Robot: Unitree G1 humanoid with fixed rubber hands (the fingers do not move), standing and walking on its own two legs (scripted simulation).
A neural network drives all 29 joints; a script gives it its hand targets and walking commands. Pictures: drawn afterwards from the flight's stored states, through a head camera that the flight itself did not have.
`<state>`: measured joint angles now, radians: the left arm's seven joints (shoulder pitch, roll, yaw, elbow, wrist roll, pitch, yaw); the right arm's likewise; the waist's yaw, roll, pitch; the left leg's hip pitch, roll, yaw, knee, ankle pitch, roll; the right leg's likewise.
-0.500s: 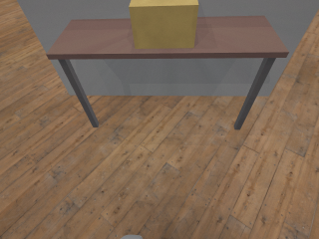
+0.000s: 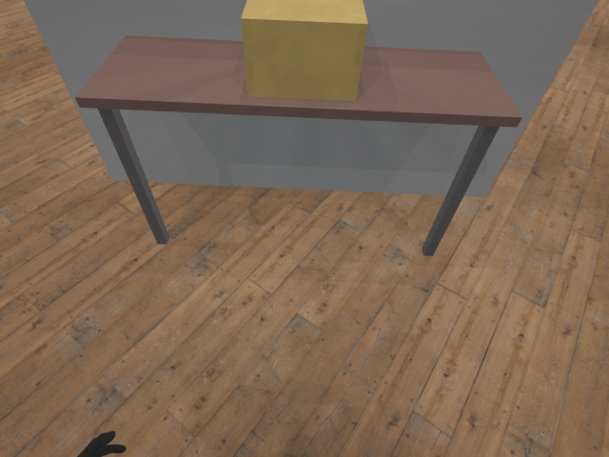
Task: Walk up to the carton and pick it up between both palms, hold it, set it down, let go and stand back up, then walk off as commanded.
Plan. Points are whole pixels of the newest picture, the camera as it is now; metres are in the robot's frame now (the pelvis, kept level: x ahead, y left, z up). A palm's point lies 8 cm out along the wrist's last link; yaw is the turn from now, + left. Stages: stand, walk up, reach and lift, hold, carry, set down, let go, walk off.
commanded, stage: walk off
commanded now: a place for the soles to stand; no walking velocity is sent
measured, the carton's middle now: (304, 41) +1.14 -0.02 +0.02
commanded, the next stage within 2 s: stand in 0.10 s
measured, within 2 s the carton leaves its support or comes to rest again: neither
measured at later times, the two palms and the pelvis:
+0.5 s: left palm out of the picture +0.08 +0.31 -0.10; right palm out of the picture +0.07 -0.29 -0.11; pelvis -0.01 +0.01 +0.01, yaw +0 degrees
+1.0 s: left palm out of the picture +0.06 +0.32 -0.10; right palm out of the picture +0.07 -0.29 -0.11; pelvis +0.00 +0.01 +0.01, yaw +0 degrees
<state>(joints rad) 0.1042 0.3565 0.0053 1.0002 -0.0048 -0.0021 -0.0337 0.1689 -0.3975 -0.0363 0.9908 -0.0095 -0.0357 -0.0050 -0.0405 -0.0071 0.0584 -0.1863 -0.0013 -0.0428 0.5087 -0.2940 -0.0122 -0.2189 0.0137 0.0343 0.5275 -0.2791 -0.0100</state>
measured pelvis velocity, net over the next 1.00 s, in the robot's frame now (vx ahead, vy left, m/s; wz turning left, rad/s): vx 0.00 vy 0.01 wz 0.00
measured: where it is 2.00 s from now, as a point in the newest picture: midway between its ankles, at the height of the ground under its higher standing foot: outside the picture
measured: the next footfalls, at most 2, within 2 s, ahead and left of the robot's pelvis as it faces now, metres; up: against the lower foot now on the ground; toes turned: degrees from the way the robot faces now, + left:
none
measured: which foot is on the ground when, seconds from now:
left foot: down 0.00-1.00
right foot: down 0.00-1.00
